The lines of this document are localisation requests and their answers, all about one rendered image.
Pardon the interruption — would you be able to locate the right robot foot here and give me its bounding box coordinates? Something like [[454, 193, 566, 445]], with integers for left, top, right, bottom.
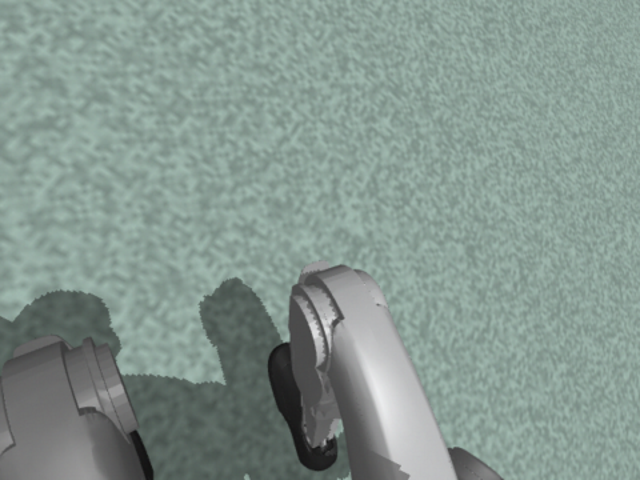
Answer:
[[268, 342, 338, 471]]

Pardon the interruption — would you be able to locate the right robot hand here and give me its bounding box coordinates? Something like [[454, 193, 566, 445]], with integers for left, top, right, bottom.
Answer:
[[447, 447, 504, 480]]

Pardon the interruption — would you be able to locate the left robot foot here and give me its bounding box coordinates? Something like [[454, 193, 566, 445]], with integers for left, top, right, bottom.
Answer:
[[130, 430, 154, 480]]

